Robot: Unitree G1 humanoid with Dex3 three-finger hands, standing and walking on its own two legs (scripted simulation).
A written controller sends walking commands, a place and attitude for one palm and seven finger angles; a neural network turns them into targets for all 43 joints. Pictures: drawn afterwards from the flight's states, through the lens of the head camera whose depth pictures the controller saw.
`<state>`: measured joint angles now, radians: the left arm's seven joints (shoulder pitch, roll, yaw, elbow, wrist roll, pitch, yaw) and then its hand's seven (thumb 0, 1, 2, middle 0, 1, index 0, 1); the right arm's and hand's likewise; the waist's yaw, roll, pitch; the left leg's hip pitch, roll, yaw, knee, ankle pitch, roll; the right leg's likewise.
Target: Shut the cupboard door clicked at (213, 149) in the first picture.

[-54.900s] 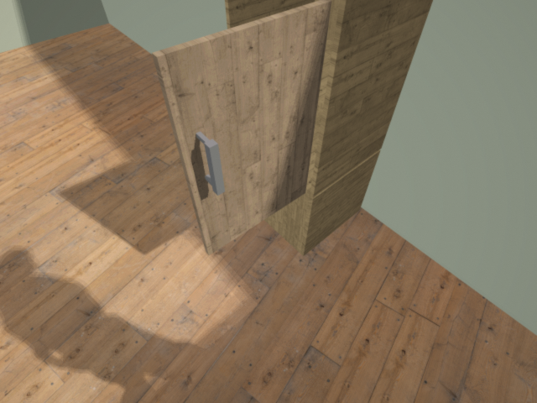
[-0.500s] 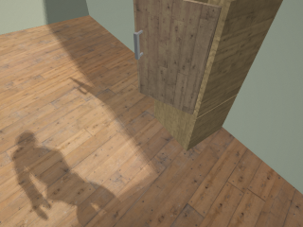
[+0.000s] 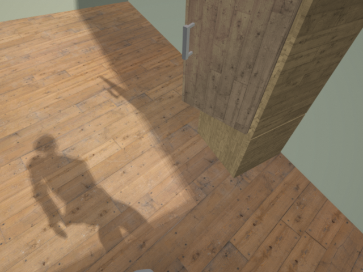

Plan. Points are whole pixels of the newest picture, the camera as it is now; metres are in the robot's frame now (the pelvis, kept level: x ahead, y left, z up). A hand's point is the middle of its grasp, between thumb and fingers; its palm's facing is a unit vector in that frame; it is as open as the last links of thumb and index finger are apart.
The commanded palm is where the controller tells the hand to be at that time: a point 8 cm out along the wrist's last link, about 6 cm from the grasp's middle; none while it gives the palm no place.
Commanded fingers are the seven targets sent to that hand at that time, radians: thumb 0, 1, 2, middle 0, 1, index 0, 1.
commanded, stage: walk to a spot facing it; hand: left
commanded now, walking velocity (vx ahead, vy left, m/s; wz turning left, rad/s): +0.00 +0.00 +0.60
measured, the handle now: (188, 41) +0.94 +0.00 +0.03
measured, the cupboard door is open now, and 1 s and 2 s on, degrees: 24 24 24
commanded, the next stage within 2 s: turn to face it in 1.98 s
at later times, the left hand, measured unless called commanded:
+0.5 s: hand out of the picture +0.04 +0.20 -0.14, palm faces +0.28 -0.91 -0.31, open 7.4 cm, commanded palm none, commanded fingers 0.00 0.90 0.90 -0.20 -0.30 -0.20 -0.30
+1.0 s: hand out of the picture -0.10 +0.16 -0.17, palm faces +0.61 -0.76 -0.24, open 7.4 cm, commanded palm none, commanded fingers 0.00 0.90 0.90 -0.20 -0.30 -0.20 -0.30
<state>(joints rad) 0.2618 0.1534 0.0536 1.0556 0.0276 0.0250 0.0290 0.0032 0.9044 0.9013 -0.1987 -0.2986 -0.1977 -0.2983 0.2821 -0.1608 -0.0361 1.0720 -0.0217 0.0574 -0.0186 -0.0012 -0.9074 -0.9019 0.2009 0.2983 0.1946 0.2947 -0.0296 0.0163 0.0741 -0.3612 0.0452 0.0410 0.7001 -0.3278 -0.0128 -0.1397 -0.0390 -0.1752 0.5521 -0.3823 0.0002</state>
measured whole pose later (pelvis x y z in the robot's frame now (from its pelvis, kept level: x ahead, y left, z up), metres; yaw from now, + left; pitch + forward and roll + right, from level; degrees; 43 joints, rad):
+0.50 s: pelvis -0.02 -0.04 +0.00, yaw +17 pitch +3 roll +0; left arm 0.13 0.24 0.07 0.85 0.03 0.03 0.02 0.00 0.91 0.90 -0.20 -0.30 -0.20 -0.30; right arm 0.21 -0.24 -0.09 0.93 -0.03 0.07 -0.01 0.00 -0.90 -0.90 0.20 0.30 0.20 0.30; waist -0.03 0.03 0.05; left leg -0.47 -0.09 -0.16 0.59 -0.23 -0.02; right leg -0.28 -0.01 0.01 0.54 -0.33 0.01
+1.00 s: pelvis +0.00 -0.03 +0.00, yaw +37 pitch +1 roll +1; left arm 0.25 0.25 0.08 0.92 0.03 0.06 0.00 0.01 0.91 0.90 -0.20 -0.30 -0.20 -0.30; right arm 0.15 -0.21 -0.03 0.87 -0.03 0.01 0.00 0.00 -0.91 -0.90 0.20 0.30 0.20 0.29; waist 0.01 -0.05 0.10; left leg -0.27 -0.01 0.02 0.58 -0.33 0.01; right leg -0.45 -0.11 -0.07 1.10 -0.48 0.05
